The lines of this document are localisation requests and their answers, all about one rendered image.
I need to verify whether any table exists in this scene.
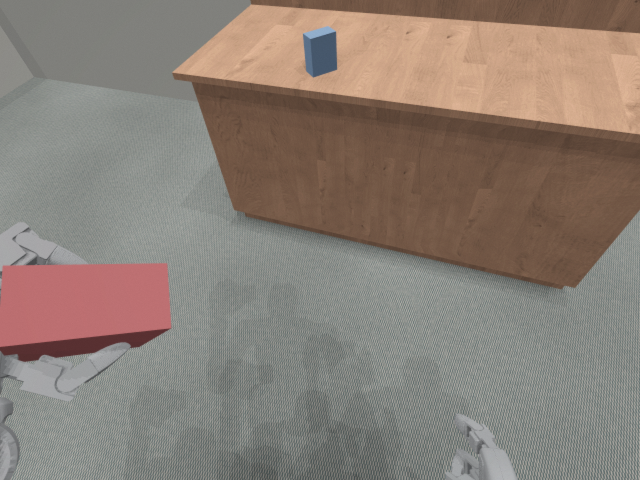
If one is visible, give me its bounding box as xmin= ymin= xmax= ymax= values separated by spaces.
xmin=172 ymin=0 xmax=640 ymax=289

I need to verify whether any sponge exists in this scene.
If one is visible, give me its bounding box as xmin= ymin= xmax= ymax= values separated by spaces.
xmin=0 ymin=263 xmax=171 ymax=362

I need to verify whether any left robot forearm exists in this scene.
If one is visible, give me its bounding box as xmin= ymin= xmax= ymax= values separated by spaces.
xmin=0 ymin=397 xmax=20 ymax=480

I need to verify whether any left robot hand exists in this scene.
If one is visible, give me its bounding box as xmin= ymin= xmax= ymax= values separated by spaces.
xmin=0 ymin=222 xmax=131 ymax=402

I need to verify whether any right robot hand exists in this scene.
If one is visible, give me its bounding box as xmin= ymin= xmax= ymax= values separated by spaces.
xmin=445 ymin=413 xmax=518 ymax=480

